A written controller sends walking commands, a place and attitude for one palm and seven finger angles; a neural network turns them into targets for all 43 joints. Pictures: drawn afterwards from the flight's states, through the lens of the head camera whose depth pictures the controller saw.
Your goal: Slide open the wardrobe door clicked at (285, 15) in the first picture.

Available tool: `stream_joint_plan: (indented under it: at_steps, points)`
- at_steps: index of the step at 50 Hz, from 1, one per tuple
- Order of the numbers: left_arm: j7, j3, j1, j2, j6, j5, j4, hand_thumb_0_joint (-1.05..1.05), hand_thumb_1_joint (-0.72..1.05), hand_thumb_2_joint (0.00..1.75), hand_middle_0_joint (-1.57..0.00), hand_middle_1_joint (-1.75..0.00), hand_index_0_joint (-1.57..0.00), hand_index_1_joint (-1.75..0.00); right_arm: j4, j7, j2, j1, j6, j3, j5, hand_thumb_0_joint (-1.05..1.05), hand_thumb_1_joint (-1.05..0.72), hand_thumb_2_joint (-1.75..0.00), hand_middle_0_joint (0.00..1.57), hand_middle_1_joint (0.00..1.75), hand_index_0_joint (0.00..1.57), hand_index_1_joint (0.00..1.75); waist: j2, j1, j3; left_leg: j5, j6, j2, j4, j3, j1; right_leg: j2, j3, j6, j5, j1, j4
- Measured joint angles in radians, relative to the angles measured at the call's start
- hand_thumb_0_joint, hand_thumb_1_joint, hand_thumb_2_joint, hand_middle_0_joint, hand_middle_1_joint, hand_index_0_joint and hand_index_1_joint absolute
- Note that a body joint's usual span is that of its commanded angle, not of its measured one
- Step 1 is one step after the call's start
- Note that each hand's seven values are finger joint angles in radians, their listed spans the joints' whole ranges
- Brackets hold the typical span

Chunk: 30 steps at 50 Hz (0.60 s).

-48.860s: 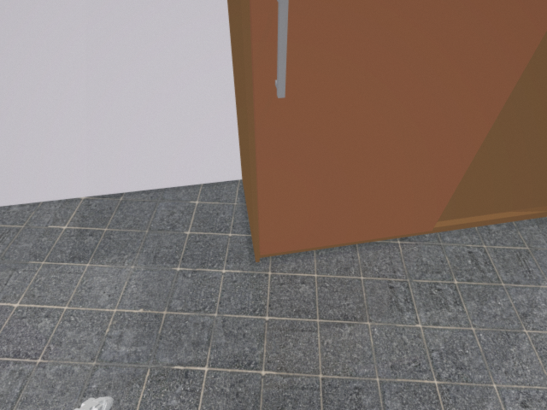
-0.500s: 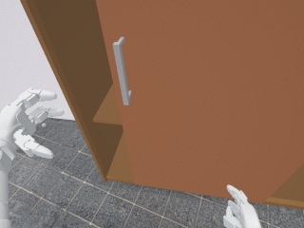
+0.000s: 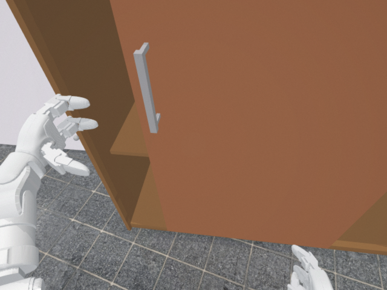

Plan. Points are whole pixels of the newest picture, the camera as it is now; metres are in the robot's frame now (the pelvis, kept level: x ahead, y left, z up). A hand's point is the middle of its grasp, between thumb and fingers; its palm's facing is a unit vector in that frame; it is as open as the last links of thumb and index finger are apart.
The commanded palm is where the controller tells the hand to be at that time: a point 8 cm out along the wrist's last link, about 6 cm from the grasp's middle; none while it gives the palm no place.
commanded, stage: move the hooked fingers beside the handle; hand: left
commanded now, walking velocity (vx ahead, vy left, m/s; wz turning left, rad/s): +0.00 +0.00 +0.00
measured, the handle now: (150, 91) +0.52 +0.15 +0.16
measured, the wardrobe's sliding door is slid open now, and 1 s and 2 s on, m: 0.21 0.21 0.21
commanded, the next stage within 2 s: none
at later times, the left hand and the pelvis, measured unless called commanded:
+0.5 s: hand (97, 122) +0.38 +0.23 +0.18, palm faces -0.03 -1.00 -0.03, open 14.0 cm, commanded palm +0.36 +0.28 +0.18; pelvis +0.01 -0.01 +0.00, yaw +0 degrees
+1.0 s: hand (111, 105) +0.45 +0.22 +0.17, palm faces -0.03 -1.00 -0.01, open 14.0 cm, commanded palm +0.43 +0.27 +0.17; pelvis +0.00 +0.00 +0.00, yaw -1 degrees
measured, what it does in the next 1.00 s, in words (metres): stands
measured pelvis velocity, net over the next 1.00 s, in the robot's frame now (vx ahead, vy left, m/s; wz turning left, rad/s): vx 0.00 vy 0.00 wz -0.01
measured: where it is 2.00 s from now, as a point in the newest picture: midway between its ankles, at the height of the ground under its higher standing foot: outside the picture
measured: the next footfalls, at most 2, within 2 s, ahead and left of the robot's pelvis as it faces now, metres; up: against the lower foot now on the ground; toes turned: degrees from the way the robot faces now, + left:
none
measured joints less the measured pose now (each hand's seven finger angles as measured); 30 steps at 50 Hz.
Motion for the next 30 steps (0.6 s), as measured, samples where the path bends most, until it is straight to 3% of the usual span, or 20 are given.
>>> stream_joint_plan:
  at_steps: [9,15,20,30]
  points:
    - [0.036,-0.012,-0.02,-0.021,0.002,0.02,0.006,-0.01,-0.5,0.3,-0.3,-1.2,-0.3,-1.2,0.001,-0.004,-0.001,-0.002,0.021,-0.009,-0.002,0.01,-0.91,-0.9,0.2,0.3,0.2,0.3,-0.002,0.004,0.003,-0.004,-0.004,0.004,-0.005,-0.001,-0.001,0.005,-0.001,-0.003,-0.006,-0.003,-0.002]
    - [0.037,-0.02,-0.087,-0.006,-0.004,0.026,0.084,-0.01,-0.5,0.3,-0.3,-1.2,-0.3,-1.2,0.006,-0.012,0.0,-0.013,0.033,-0.008,0.002,0.01,-0.91,-0.9,0.2,0.3,0.2,0.3,-0.005,0.001,-0.001,-0.006,-0.008,0.008,-0.004,-0.007,-0.007,0.008,-0.006,-0.007,-0.009,-0.006,-0.002]
    - [0.034,-0.034,-0.138,0.007,0.004,0.037,0.156,-0.01,-0.5,0.3,-0.3,-1.2,-0.3,-1.2,0.002,-0.013,-0.005,-0.015,0.047,-0.01,0.004,0.01,-0.91,-0.9,0.2,0.3,0.2,0.3,-0.005,-0.009,-0.003,-0.005,-0.009,0.009,0.0,-0.007,-0.021,0.009,-0.007,-0.009,-0.01,-0.021,0.003]
    - [0.044,-0.015,-0.226,0.026,-0.043,0.05,0.286,-0.01,-0.5,0.3,-0.3,-1.2,-0.3,-1.2,0.01,-0.009,-0.007,0.01,0.073,-0.012,0.002,0.01,-0.91,-0.9,0.2,0.3,0.2,0.3,-0.019,-0.033,-0.013,-0.008,-0.013,0.016,0.006,0.001,-0.041,0.016,0.001,-0.013,-0.009,-0.046,0.01]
